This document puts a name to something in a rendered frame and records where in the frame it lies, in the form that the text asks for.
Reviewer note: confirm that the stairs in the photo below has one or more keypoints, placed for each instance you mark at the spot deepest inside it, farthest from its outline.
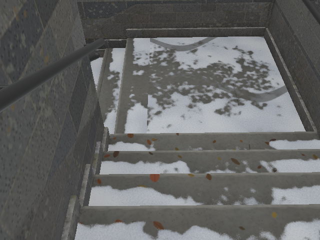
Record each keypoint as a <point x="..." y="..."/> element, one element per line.
<point x="107" y="74"/>
<point x="206" y="186"/>

